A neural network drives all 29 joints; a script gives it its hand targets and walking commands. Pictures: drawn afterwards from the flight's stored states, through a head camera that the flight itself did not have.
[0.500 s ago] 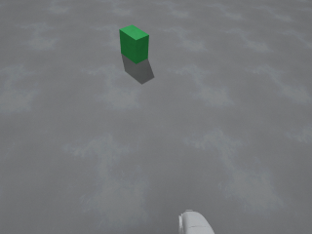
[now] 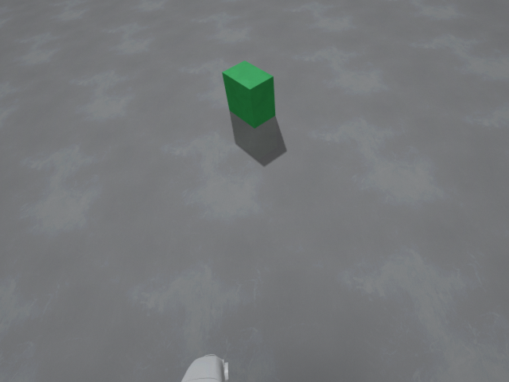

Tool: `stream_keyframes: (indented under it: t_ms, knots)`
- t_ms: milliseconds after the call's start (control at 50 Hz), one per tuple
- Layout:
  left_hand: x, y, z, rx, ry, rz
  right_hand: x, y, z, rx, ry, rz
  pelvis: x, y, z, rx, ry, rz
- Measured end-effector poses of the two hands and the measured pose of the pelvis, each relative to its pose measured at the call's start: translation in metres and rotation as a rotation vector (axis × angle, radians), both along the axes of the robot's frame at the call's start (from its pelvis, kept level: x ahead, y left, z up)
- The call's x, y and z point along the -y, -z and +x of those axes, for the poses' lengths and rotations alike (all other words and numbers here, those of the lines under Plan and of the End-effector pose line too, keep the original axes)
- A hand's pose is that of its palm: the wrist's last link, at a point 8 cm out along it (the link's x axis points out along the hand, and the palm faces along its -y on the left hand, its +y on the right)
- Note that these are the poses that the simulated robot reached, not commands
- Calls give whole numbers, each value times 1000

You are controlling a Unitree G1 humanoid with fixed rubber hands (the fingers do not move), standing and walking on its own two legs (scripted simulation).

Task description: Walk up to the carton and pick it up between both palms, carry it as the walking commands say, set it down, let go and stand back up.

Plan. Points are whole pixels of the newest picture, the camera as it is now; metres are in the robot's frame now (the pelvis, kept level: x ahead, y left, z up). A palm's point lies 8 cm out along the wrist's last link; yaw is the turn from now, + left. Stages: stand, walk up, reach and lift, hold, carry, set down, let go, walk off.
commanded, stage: walk up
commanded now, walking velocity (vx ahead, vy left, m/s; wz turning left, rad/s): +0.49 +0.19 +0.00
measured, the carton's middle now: (249, 94) +1.74 +0.10 -0.64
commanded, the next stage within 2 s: none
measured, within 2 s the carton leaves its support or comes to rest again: neither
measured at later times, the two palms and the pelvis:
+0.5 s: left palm (104, 311) +0.28 +0.35 -0.15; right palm (363, 320) +0.23 -0.16 -0.11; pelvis +0.23 +0.10 +0.00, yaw +0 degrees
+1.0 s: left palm (151, 207) +0.52 +0.29 -0.12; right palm (359, 220) +0.47 -0.21 -0.16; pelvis +0.48 +0.03 -0.01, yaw +1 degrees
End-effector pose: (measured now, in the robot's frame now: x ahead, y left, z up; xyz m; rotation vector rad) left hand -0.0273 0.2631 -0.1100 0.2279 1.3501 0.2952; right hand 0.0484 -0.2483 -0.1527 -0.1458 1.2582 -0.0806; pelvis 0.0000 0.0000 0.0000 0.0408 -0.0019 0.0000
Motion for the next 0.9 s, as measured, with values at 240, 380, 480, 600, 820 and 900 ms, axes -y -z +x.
stream_keyframes:
  t_ms: [240, 380, 480, 600, 820, 900]
  knots:
    - [-18, 14, 19, -180, -129, -96, -83, -27, 232, 269, -135, 37, -51, 7, 109, -13, 6, -35]
    - [-75, 49, 157, -65, -23, -119, -96, -24, 258, 217, -66, -86, -89, 19, 179, -19, 21, -56]
    - [-87, 41, 285, 93, 95, -147, -86, -37, 196, 17, 64, -139, -97, 2, 223, -6, 9, -69]
    - [-70, 32, 397, 190, 173, -185, -96, -43, 152, -176, 172, -131, -93, -4, 275, 14, 4, -76]
    - [-3, 24, 581, 331, 271, -163, -85, -6, 220, -323, 247, -27, -50, 17, 396, -9, 5, -39]
    - [-4, 25, 597, 310, 220, -86, -60, 14, 295, -281, 186, -6, -34, 24, 435, -23, -11, -29]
